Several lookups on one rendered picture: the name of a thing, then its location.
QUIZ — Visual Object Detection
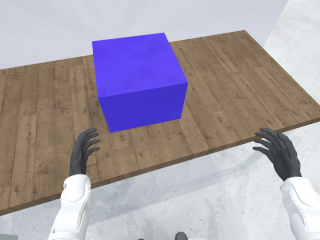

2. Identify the left robot hand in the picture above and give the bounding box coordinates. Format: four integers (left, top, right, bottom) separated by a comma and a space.
69, 128, 100, 177

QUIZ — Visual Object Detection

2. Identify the robot right forearm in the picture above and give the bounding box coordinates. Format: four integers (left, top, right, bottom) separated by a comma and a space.
280, 176, 320, 240

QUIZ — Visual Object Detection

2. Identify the robot left forearm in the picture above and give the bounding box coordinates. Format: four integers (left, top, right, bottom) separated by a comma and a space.
48, 174, 94, 240

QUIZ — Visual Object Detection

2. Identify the carton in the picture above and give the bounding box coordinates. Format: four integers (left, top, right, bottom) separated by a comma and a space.
92, 32, 188, 133

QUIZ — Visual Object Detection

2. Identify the right robot hand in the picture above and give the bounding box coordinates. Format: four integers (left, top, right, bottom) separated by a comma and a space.
252, 128, 302, 182

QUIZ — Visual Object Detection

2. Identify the table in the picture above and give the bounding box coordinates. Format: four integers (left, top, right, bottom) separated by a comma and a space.
0, 30, 320, 240

